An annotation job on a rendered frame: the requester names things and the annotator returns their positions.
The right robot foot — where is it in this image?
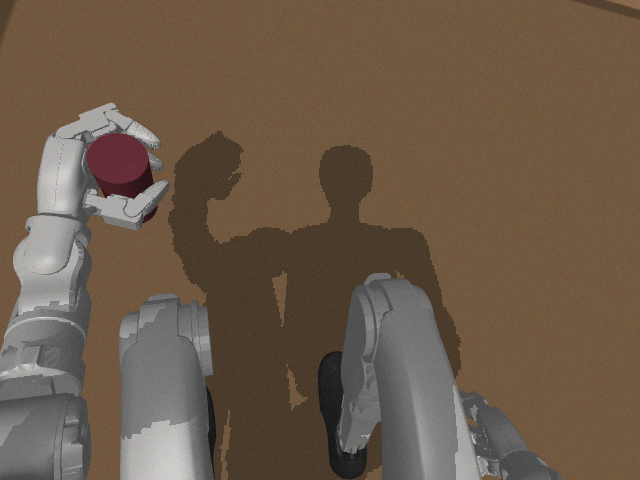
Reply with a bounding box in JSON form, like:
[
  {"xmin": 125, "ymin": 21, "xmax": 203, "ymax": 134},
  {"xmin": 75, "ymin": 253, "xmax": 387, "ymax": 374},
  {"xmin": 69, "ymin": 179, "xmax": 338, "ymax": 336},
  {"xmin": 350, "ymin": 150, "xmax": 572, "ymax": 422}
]
[{"xmin": 318, "ymin": 351, "xmax": 367, "ymax": 479}]

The right robot arm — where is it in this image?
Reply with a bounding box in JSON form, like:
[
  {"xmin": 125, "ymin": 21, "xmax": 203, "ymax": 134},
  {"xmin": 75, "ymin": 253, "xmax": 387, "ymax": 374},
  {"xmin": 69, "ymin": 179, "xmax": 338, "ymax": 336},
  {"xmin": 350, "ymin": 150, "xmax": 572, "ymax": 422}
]
[{"xmin": 499, "ymin": 450, "xmax": 563, "ymax": 480}]

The left robot hand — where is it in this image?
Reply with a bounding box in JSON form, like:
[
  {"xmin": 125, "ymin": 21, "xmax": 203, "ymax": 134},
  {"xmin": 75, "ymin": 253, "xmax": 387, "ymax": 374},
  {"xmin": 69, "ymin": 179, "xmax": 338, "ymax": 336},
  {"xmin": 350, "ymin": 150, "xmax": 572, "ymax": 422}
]
[{"xmin": 37, "ymin": 103, "xmax": 170, "ymax": 231}]

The can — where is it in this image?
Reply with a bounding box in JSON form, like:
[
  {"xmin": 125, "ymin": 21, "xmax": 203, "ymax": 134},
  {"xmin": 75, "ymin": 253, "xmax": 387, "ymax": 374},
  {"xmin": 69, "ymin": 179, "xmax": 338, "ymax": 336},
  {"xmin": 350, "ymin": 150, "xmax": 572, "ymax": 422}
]
[{"xmin": 87, "ymin": 133, "xmax": 158, "ymax": 223}]

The left robot arm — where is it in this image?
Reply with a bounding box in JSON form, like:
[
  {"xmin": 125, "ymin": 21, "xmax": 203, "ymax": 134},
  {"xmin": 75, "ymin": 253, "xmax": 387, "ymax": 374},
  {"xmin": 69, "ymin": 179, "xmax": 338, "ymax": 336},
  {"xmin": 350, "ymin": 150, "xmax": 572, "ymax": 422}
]
[{"xmin": 0, "ymin": 213, "xmax": 92, "ymax": 480}]

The right robot hand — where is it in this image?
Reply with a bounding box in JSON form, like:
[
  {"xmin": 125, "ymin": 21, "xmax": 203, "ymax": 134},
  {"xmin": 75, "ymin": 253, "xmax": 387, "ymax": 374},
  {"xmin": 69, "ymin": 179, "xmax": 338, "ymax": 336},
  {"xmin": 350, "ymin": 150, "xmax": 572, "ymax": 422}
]
[{"xmin": 458, "ymin": 390, "xmax": 530, "ymax": 478}]

